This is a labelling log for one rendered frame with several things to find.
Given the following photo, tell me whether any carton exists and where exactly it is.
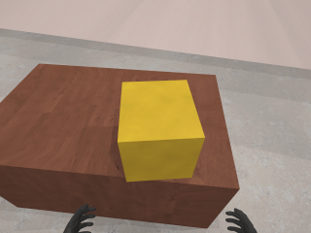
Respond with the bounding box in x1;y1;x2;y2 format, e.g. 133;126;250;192
118;80;205;183

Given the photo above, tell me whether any pedestal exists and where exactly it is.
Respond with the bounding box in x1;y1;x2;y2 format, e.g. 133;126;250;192
0;63;240;229

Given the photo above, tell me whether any left robot hand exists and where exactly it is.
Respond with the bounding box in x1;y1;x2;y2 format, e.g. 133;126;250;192
63;204;96;233

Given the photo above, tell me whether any right robot hand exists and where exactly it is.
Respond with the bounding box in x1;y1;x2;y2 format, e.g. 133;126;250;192
225;208;258;233

